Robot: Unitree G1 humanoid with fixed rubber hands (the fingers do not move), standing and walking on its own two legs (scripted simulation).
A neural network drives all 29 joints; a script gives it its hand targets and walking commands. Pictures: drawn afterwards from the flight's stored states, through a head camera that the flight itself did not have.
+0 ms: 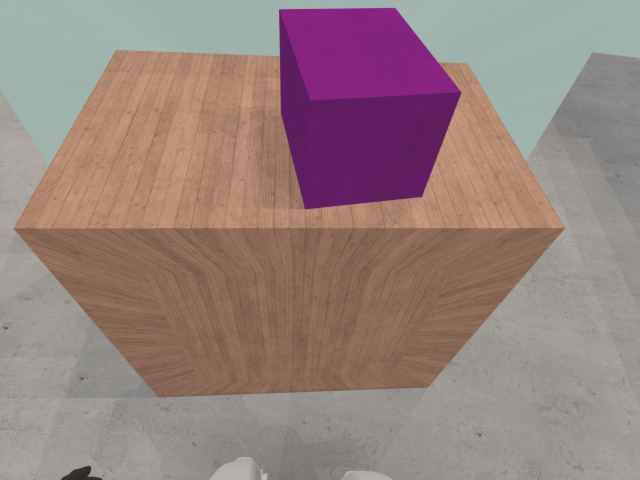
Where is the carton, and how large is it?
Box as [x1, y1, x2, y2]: [279, 8, 460, 208]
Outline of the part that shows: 395,8 279,9 281,114 305,208 421,196 459,97 460,91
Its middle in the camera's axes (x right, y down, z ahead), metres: +0.05 -0.22 +0.62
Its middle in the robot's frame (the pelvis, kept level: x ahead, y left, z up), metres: +0.65 -0.04 +0.12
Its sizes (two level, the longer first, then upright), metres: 0.263 0.196 0.186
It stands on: a pedestal, 0.77 m high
